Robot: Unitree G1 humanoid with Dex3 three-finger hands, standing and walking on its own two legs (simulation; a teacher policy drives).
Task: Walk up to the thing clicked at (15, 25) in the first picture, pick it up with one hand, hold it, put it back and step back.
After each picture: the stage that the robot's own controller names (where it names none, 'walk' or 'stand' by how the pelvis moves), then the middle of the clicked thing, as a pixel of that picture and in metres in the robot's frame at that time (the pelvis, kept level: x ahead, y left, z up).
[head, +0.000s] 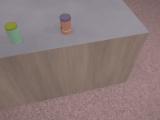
stand; (14, 33) +0.73 +0.40 -0.10
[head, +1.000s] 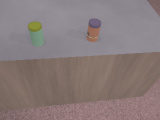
walk; (36, 34) +0.66 +0.23 -0.07
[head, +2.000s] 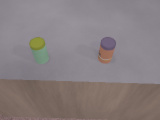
stand; (39, 51) +0.52 +0.22 -0.07
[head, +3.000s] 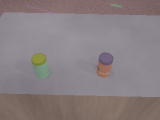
stand; (40, 66) +0.49 +0.21 -0.10
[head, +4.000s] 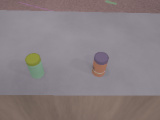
stand; (35, 66) +0.49 +0.23 -0.10
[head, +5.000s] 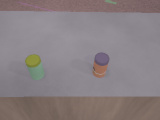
stand; (35, 67) +0.48 +0.23 -0.10
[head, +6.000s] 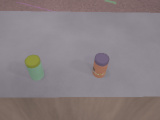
stand; (35, 68) +0.47 +0.23 -0.10
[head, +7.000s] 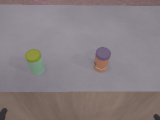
rise first; (35, 62) +0.48 +0.23 -0.10
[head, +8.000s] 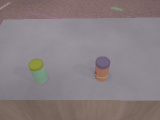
go down; (38, 71) +0.48 +0.24 -0.10
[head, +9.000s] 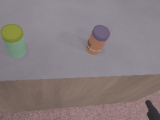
go down; (14, 42) +0.48 +0.21 -0.03
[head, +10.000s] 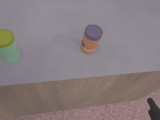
approach; (7, 47) +0.47 +0.23 -0.02
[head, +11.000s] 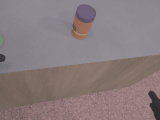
close in; out of the picture +0.49 +0.24 +0.02
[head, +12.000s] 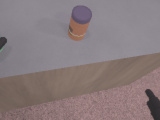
close; out of the picture +0.48 +0.24 +0.01
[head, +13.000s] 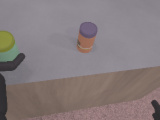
lift; (6, 51) +0.42 +0.21 +0.05
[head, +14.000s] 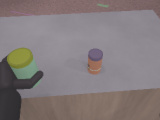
lift; (25, 69) +0.33 +0.18 +0.12
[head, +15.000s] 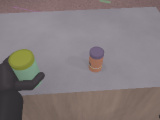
hold; (27, 70) +0.33 +0.17 +0.11
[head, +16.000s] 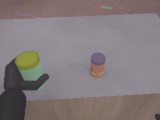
hold; (32, 71) +0.33 +0.16 +0.11
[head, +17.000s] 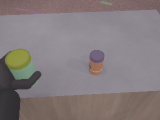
crouch; (23, 69) +0.33 +0.19 +0.11
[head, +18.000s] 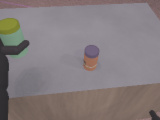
crouch; (13, 39) +0.45 +0.21 +0.12
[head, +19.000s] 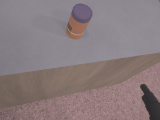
lower; out of the picture +0.50 +0.25 +0.01
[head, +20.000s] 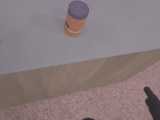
lower; out of the picture +0.50 +0.25 +0.02
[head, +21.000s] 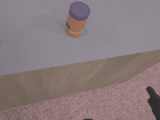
lower; out of the picture +0.50 +0.25 +0.02
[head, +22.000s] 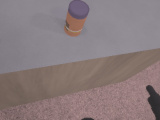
lower; out of the picture +0.50 +0.25 +0.02
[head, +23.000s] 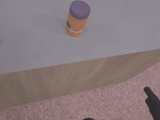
loosen; out of the picture +0.50 +0.25 +0.02
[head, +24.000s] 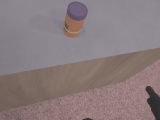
withdraw; out of the picture +0.50 +0.25 +0.02
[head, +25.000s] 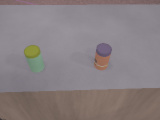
sink last; (34, 59) +0.49 +0.23 -0.05
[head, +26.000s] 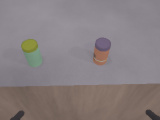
stand; (32, 53) +0.50 +0.23 -0.04
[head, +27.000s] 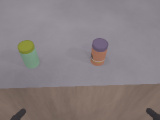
stand; (29, 54) +0.50 +0.24 -0.04
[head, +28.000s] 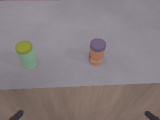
stand; (27, 55) +0.50 +0.24 -0.04
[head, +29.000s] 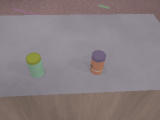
stand; (35, 65) +0.50 +0.23 -0.09
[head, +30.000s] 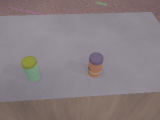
stand; (31, 69) +0.48 +0.24 -0.10
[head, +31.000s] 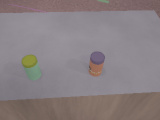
stand; (32, 67) +0.48 +0.24 -0.10
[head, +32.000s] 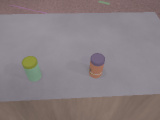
walk; (32, 69) +0.47 +0.24 -0.10
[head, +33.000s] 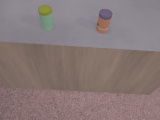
walk; (46, 18) +0.71 +0.21 -0.09
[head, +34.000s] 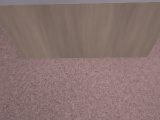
walk; out of the picture +1.05 +0.27 -0.08
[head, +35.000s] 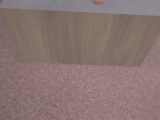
stand; out of the picture +1.11 +0.20 -0.09
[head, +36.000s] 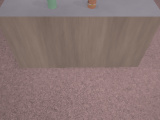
stand; out of the picture +1.11 +0.22 -0.10
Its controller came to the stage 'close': yes
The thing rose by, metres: 0.21
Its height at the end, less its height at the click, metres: +0.00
